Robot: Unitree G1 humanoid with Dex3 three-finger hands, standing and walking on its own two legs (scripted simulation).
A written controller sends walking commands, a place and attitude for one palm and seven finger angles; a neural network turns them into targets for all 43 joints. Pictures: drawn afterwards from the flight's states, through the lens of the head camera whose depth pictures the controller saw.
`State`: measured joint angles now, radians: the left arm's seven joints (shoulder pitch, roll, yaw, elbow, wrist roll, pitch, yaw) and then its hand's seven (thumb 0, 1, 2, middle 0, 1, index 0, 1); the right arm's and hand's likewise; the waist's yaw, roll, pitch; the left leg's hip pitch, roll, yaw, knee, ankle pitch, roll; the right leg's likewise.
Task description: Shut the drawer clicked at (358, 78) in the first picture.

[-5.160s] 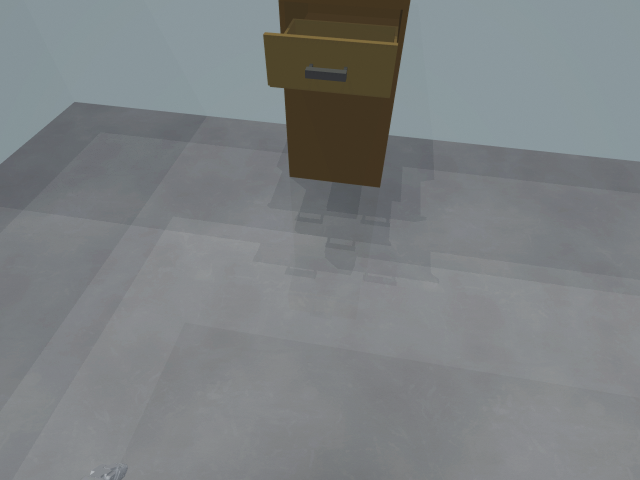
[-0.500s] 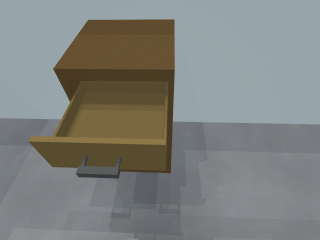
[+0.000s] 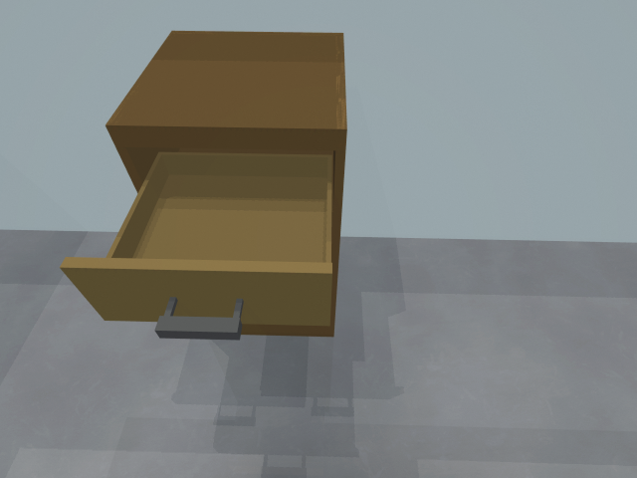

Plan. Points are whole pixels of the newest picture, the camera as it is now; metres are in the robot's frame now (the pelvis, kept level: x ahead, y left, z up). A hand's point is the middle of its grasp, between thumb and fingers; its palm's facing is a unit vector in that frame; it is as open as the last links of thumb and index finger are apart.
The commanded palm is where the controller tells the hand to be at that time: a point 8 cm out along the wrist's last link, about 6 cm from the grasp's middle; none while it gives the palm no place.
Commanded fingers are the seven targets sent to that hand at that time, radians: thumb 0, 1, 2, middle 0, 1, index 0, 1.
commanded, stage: come to a stop and stand still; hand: left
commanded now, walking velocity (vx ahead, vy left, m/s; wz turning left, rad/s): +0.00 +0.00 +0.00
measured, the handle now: (202, 315) +0.35 +0.21 -0.07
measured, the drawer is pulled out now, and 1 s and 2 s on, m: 0.29 0.29 0.29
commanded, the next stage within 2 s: look again from close up in 1.14 s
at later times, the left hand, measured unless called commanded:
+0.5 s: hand out of the picture -0.02 +0.11 -0.17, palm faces +0.08 -0.98 -0.16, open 7.4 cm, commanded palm none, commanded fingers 0.00 0.90 0.90 -0.20 -0.30 -0.20 -0.30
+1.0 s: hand out of the picture -0.01 +0.13 -0.17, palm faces +0.09 -0.98 -0.18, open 7.4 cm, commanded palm none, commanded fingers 0.00 0.90 0.90 -0.20 -0.30 -0.20 -0.30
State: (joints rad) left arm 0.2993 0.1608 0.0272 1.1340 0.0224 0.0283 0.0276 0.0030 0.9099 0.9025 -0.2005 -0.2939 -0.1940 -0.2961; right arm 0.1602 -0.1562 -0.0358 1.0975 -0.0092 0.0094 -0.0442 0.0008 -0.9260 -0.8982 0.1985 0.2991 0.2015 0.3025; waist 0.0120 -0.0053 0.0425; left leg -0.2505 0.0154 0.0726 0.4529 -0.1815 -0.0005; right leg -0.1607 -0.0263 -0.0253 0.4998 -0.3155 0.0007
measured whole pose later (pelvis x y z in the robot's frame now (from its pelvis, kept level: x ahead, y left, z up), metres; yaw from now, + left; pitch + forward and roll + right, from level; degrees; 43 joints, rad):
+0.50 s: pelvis +0.01 -0.04 +0.00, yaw +2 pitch -2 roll +0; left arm 0.31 0.09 0.01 1.15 0.00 0.00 0.04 0.00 0.91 0.90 -0.20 -0.29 -0.20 -0.30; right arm 0.36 -0.10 0.00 1.20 -0.01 0.01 -0.04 0.01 -0.91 -0.90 0.19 0.30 0.20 0.30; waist -0.02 0.01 0.05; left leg -0.22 0.08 0.01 0.41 -0.16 -0.06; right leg -0.09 0.04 -0.08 0.41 -0.29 -0.06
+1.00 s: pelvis +0.03 -0.03 +0.00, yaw +2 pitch -2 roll +1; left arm 0.33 0.11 0.01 1.15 0.01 -0.01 0.04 0.00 0.91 0.90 -0.20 -0.29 -0.20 -0.30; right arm 0.25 -0.15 0.00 1.15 -0.01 0.00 -0.05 0.01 -0.92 -0.90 0.19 0.30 0.20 0.30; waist 0.01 0.00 0.04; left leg -0.18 0.06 0.03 0.41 -0.20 -0.05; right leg -0.05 0.02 -0.07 0.40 -0.32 -0.05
